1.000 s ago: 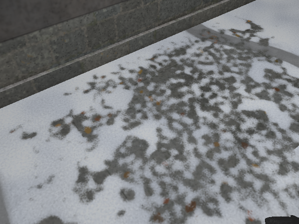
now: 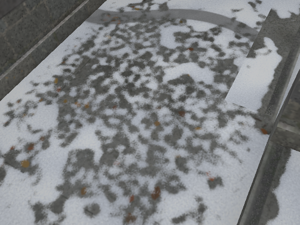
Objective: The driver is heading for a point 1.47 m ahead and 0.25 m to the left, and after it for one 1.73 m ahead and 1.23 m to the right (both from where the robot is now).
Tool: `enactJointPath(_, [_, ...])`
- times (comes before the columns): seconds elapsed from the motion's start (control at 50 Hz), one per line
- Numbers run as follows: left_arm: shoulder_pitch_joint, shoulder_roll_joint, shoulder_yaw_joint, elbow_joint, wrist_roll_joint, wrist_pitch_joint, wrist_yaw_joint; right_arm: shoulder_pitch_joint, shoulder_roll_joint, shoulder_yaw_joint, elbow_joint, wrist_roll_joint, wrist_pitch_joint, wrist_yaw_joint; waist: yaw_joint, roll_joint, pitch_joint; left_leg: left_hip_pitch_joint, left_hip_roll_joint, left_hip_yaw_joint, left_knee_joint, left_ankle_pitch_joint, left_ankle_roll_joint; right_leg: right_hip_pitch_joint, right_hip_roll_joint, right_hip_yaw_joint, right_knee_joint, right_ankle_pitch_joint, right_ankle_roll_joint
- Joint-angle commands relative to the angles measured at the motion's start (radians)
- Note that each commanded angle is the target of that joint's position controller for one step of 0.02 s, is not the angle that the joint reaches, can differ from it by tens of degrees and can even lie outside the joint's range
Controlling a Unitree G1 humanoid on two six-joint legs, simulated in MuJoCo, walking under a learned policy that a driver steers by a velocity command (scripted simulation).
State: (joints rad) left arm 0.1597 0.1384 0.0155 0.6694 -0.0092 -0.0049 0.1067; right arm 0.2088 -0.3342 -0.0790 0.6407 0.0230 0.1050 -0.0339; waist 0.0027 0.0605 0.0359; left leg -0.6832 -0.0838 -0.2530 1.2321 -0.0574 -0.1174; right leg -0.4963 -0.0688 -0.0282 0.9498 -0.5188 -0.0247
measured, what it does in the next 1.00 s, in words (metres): goes down: left foot 0.17 m lower, then right foot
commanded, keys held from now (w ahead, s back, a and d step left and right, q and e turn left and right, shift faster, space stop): q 0.48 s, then no key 0.02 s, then e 0.50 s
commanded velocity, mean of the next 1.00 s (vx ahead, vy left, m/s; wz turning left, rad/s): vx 0.00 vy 0.00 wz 0.18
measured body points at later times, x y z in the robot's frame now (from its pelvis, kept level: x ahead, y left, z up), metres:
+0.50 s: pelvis +0.04 +0.15 -0.12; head +0.08 +0.20 +0.32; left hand +0.15 +0.44 -0.24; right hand +0.23 -0.05 -0.22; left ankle +0.04 +0.23 -0.86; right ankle +0.12 +0.01 -0.72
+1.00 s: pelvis +0.11 +0.16 -0.14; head +0.16 +0.16 +0.31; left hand +0.24 +0.46 -0.23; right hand +0.27 -0.10 -0.25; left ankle +0.04 +0.23 -0.86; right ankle +0.17 +0.05 -0.86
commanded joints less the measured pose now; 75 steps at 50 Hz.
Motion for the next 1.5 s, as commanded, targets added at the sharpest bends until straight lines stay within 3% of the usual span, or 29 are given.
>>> enactJointPath(0.02, [0.057, 0.163, 0.056, -0.041, 0.000, -0.006, 0.015, -0.114, -0.027, -0.001, -0.111, -0.001, -0.017, 0.022, 0.060, -0.176, -0.081, -0.184, 0.073, -0.026, -0.127, 0.047, -0.003, 0.253, -0.264, 0.328, -0.186, 0.352, -0.237])
enactJointPath(0.08, [0.064, 0.219, 0.079, -0.040, -0.003, -0.002, 0.025, -0.144, -0.021, 0.001, -0.115, 0.003, -0.018, 0.048, 0.061, -0.181, -0.080, -0.055, 0.127, 0.067, -0.331, 0.137, 0.013, 0.137, -0.265, 0.254, -0.122, 0.173, -0.162])
enactJointPath(0.18, [0.007, 0.254, 0.097, -0.037, -0.017, -0.002, 0.004, -0.116, -0.033, -0.023, -0.051, 0.055, 0.003, 0.068, 0.065, -0.236, -0.043, 0.294, 0.137, 0.219, -0.620, 0.172, 0.090, -0.062, -0.316, 0.137, -0.010, 0.110, -0.058])
enactJointPath(0.24, [0.046, 0.172, 0.081, 0.063, -0.007, 0.006, -0.015, 0.174, -0.039, -0.061, 0.104, 0.021, -0.027, 0.059, -0.099, -0.101, -0.094, 0.709, 0.100, 0.262, -0.875, 0.311, 0.204, -0.125, -0.185, -0.062, 0.402, 0.153, 0.050])
enactJointPath(0.26, [0.048, 0.111, 0.073, 0.050, 0.029, -0.001, -0.020, 0.260, -0.159, -0.078, 0.141, -0.014, -0.059, 0.069, -0.106, 0.195, -0.067, 0.852, 0.218, 0.113, -0.710, 0.870, 0.274, -0.412, -0.067, -0.130, 0.934, -0.378, 0.135])
enactJointPath(0.28, [0.103, 0.107, 0.063, 0.005, 0.031, -0.011, -0.041, 0.178, -0.220, -0.067, 0.109, -0.016, -0.075, 0.077, -0.023, 0.311, -0.158, 0.917, 0.306, 0.035, -0.564, 1.273, 0.347, -0.612, -0.049, -0.085, 1.160, -0.387, 0.175])
enactJointPath(0.32, [-0.067, 0.165, 0.067, -0.094, -0.026, -0.027, -0.024, 0.063, -0.233, -0.070, 0.009, -0.036, -0.069, 0.063, -0.091, 0.168, -0.318, 0.871, 0.434, -0.226, -0.760, 0.775, 0.485, -0.664, -0.022, 0.025, 1.283, -0.217, 0.150])
enactJointPath(0.36, [-0.109, 0.197, 0.074, -0.090, -0.037, 0.002, 0.011, -0.032, -0.103, -0.009, -0.035, -0.049, -0.061, 0.030, -0.061, -0.015, -0.260, 0.680, 0.470, -0.315, -0.839, 0.282, 0.456, -0.583, -0.041, 0.142, 1.104, 0.019, 0.088])
enactJointPath(0.4, [-0.036, 0.248, 0.092, -0.066, -0.032, 0.028, 0.001, -0.116, -0.030, 0.033, -0.064, -0.018, -0.068, 0.002, 0.020, -0.002, -0.175, 0.546, 0.340, -0.177, -0.855, 0.125, 0.368, -0.445, -0.026, 0.179, 0.721, 0.247, 0.078])
enactJointPath(0.46, [-0.120, 0.194, 0.085, -0.098, 0.021, 0.013, -0.026, -0.044, -0.052, 0.014, -0.048, -0.003, -0.065, -0.040, -0.013, 0.058, -0.160, 0.581, 0.255, -0.129, -0.850, 0.237, 0.324, -0.391, 0.041, 0.127, 0.428, 0.382, 0.108])
enactJointPath(0.5, [-0.197, 0.127, 0.062, -0.117, 0.018, 0.011, -0.044, 0.019, -0.025, 0.011, -0.011, 0.013, -0.064, -0.049, -0.035, 0.060, -0.151, 0.652, 0.232, -0.115, -0.850, 0.268, 0.264, -0.354, 0.056, 0.131, 0.141, 0.397, 0.105])
enactJointPath(0.58, [-0.204, 0.103, 0.054, -0.069, -0.005, 0.016, -0.077, 0.037, -0.003, 0.009, 0.017, -0.017, -0.074, -0.040, -0.053, 0.060, -0.131, 0.604, 0.233, -0.095, -0.915, 0.109, 0.182, -0.155, 0.014, 0.119, -0.165, 0.423, 0.078])
enactJointPath(0.72, [-0.195, 0.156, 0.071, -0.041, 0.003, -0.014, -0.076, 0.013, 0.009, 0.013, 0.054, -0.051, -0.106, -0.004, -0.047, -0.001, -0.025, 0.466, 0.221, -0.088, -0.980, -0.060, 0.195, 0.151, 0.013, 0.121, -0.418, 0.416, 0.030])
enactJointPath(0.78, [-0.180, 0.241, 0.100, -0.044, 0.001, -0.028, -0.094, 0.090, -0.054, -0.019, 0.056, -0.039, -0.117, -0.008, -0.075, -0.075, -0.121, 0.567, 0.168, -0.034, -0.860, 0.245, 0.188, 0.193, -0.003, 0.153, -0.387, 0.647, 0.006])
enactJointPath(0.84, [-0.137, 0.213, 0.096, -0.040, -0.034, -0.026, -0.103, 0.062, -0.039, -0.031, 0.044, -0.035, -0.081, -0.024, -0.044, -0.083, -0.174, 0.608, 0.152, 0.039, -0.776, 0.273, 0.210, 0.121, 0.030, 0.158, -0.339, 0.639, -0.031])
enactJointPath(0.94, [-0.093, 0.224, 0.095, -0.038, -0.020, -0.009, -0.112, 0.037, -0.015, -0.037, 0.008, -0.044, -0.065, -0.016, -0.029, -0.068, -0.180, 0.536, 0.172, 0.092, -0.710, 0.181, 0.250, 0.113, 0.059, 0.188, -0.290, 0.595, -0.080])
enactJointPath(1.0, [-0.009, 0.288, 0.108, -0.037, -0.011, -0.003, -0.098, 0.009, -0.007, -0.039, -0.024, -0.047, -0.066, -0.015, 0.000, -0.167, -0.224, 0.408, 0.031, 0.206, -0.453, -0.035, 0.166, 0.218, -0.057, 0.443, -0.397, 0.743, -0.196])
enactJointPath(1.02, [0.035, 0.325, 0.115, -0.031, 0.003, -0.003, -0.093, -0.029, 0.016, -0.032, -0.045, -0.045, -0.066, -0.014, 0.021, -0.265, -0.216, 0.241, -0.062, 0.225, -0.282, -0.414, 0.115, 0.313, -0.172, 0.649, -0.514, 0.805, -0.298])
enactJointPath(1.04, [0.060, 0.328, 0.112, -0.033, 0.017, -0.016, -0.090, -0.048, 0.021, -0.022, -0.062, -0.033, -0.062, -0.007, 0.050, -0.238, -0.250, 0.091, -0.050, 0.117, -0.037, -0.644, 0.102, 0.409, -0.257, 0.788, -0.568, 0.753, -0.351])
enactJointPath(1.1, [-0.031, 0.299, 0.099, -0.046, -0.028, -0.015, -0.087, -0.016, -0.005, -0.021, -0.052, -0.024, -0.056, -0.015, 0.004, -0.106, -0.198, 0.021, 0.018, 0.061, 0.058, -0.477, 0.068, 0.374, -0.167, 0.624, -0.534, 0.705, -0.255])
enactJointPath(1.14, [-0.041, 0.270, 0.092, -0.029, -0.047, 0.018, -0.080, -0.040, 0.014, -0.016, -0.074, -0.020, -0.059, -0.016, -0.010, -0.121, -0.185, 0.101, 0.020, 0.107, -0.109, -0.436, 0.051, 0.318, -0.082, 0.542, -0.544, 0.629, -0.216])
enactJointPath(1.24, [0.024, 0.303, 0.112, -0.001, -0.025, 0.045, -0.071, -0.011, 0.036, -0.004, -0.071, -0.008, -0.082, 0.004, -0.006, -0.260, -0.195, 0.328, -0.019, 0.173, -0.498, -0.394, 0.032, 0.267, -0.006, 0.511, -0.559, 0.613, -0.175])
enactJointPath(1.3, [-0.030, 0.261, 0.103, -0.032, -0.052, 0.041, -0.072, 0.081, 0.028, -0.015, -0.028, -0.002, -0.088, 0.011, -0.071, -0.266, -0.167, 0.524, -0.011, 0.195, -0.808, -0.162, 0.060, 0.180, 0.031, 0.541, -0.526, 0.523, -0.116])
enactJointPath(1.32, [-0.023, 0.226, 0.096, -0.044, -0.058, 0.045, -0.065, 0.113, 0.000, -0.025, -0.013, -0.014, -0.090, 0.009, -0.076, -0.188, -0.177, 0.680, 0.066, 0.144, -0.875, -0.157, 0.090, 0.047, 0.089, 0.498, -0.442, 0.286, -0.058])
enactJointPath(1.34, [0.015, 0.149, 0.071, -0.066, -0.049, 0.040, -0.076, 0.138, -0.101, -0.043, -0.025, -0.044, -0.090, 0.013, -0.053, 0.106, -0.183, 0.782, 0.344, -0.170, -0.941, -0.230, 0.221, -0.192, 0.255, 0.314, -0.171, -0.040, 0.007])
enactJointPath(1.36, [-0.044, 0.237, 0.100, -0.100, -0.032, 0.011, -0.072, 0.108, -0.117, -0.049, -0.033, -0.081, -0.100, 0.021, -0.067, 0.178, -0.092, 0.632, 0.485, -0.380, -1.025, -0.429, 0.333, -0.318, 0.199, 0.311, -0.046, -0.078, 0.019])
enactJointPath(1.38, [-0.045, 0.290, 0.118, -0.085, -0.032, 0.002, -0.066, 0.053, -0.068, -0.037, -0.046, -0.059, -0.112, 0.015, -0.040, 0.108, -0.009, 0.601, 0.439, -0.315, -1.050, -0.580, 0.324, -0.344, 0.134, 0.307, 0.025, 0.026, 0.007])
enactJointPath(1.42, [0.022, 0.270, 0.118, -0.033, -0.023, 0.010, -0.057, 0.023, -0.016, -0.020, -0.028, -0.019, -0.129, -0.002, -0.022, 0.103, 0.026, 0.648, 0.346, -0.169, -1.066, -0.544, 0.245, -0.377, 0.120, 0.281, 0.063, 0.186, 0.016])
enactJointPath(1.5, [0.024, 0.224, 0.113, -0.031, -0.010, 0.017, -0.068, 0.036, 0.034, 0.006, 0.011, -0.030, -0.146, -0.004, -0.007, 0.037, 0.015, 0.567, 0.290, 0.078, -1.023, -0.032, 0.262, -0.263, 0.111, 0.224, 0.163, 0.320, 0.062])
